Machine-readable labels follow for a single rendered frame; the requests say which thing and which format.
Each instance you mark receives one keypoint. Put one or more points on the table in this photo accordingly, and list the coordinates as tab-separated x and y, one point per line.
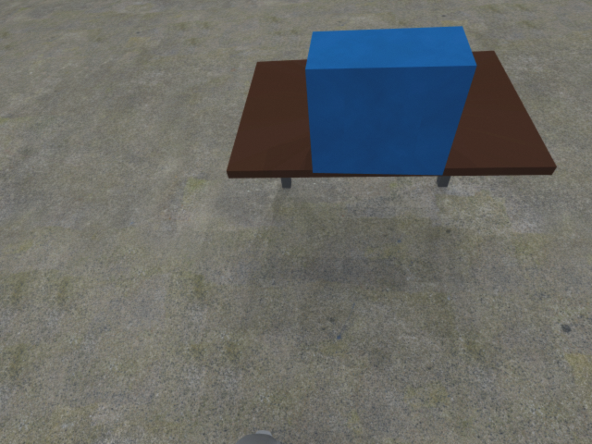
495	135

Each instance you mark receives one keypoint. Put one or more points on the carton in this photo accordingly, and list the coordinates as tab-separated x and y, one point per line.
386	101

